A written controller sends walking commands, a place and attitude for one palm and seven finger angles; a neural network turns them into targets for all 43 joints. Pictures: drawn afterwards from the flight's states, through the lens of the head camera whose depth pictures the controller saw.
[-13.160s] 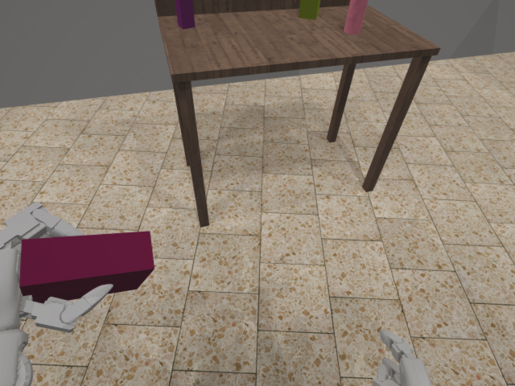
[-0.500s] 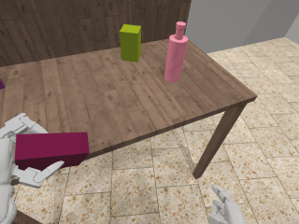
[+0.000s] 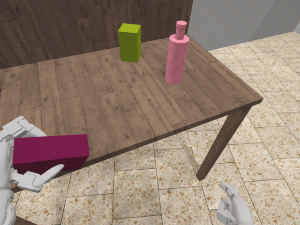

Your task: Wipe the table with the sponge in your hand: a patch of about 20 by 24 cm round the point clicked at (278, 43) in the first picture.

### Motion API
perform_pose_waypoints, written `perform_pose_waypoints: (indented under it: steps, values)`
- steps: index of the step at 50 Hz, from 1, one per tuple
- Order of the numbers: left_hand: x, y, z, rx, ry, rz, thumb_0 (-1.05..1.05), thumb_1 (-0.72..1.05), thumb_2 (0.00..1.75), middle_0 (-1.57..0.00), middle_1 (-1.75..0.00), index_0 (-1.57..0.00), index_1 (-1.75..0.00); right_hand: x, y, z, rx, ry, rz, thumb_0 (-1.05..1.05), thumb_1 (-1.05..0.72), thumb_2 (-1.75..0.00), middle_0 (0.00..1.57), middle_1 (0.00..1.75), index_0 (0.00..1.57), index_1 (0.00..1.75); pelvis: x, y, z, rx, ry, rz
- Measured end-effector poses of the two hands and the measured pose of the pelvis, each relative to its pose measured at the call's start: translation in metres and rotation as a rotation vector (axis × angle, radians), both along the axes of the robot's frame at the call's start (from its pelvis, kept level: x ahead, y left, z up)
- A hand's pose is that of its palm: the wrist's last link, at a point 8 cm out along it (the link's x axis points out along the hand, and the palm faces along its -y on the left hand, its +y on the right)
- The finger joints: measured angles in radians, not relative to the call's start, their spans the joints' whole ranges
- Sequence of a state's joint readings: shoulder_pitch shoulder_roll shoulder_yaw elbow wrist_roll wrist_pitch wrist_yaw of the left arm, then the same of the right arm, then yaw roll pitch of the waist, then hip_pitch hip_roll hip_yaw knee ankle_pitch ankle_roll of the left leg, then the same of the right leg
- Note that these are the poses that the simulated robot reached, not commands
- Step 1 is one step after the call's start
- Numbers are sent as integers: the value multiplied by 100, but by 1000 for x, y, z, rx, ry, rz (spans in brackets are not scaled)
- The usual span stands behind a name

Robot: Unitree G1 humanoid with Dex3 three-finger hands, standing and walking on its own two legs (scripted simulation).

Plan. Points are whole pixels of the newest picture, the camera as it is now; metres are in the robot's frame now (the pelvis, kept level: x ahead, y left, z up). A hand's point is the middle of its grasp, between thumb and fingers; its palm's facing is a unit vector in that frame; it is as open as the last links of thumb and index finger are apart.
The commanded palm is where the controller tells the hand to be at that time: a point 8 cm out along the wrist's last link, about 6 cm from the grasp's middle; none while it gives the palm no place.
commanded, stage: come to a stop and stand still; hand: left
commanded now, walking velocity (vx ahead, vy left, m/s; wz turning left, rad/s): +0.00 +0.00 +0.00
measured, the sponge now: (63, 154) +0.23 +0.21 +0.12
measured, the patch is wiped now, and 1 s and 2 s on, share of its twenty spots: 0.00 0.00 0.00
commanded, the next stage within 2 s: look again from close up in 0.12 s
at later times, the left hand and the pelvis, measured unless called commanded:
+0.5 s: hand (33, 157) +0.20 +0.25 +0.15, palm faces +0.38 -0.85 -0.37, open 9.1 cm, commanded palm +0.15 +0.28 +0.17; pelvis -0.01 +0.00 +0.00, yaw +0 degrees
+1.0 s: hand (55, 141) +0.25 +0.23 +0.14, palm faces +0.41 -0.83 -0.37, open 9.1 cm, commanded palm +0.19 +0.26 +0.17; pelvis +0.03 -0.02 -0.01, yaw +1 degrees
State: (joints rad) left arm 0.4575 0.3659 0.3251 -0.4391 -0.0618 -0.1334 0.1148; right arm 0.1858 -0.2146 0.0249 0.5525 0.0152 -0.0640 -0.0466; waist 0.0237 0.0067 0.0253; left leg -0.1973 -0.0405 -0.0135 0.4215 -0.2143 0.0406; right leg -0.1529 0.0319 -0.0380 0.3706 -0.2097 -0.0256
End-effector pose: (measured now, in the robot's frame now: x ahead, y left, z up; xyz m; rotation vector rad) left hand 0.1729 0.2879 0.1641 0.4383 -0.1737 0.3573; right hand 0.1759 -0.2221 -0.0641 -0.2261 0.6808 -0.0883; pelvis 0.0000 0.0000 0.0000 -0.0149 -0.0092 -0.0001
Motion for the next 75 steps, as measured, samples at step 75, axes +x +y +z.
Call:
perform_pose_waypoints:
  steps: [75]
  values:
    - [119, -106, 18, 210, -40, -43, 0, -43, 106, -83, -142, -83, -142, 117, -67, -46, 131, 66, 38, 1, -90, -90, 20, 30, 21, 30, 123, -99, -28, 13, -22, 20]
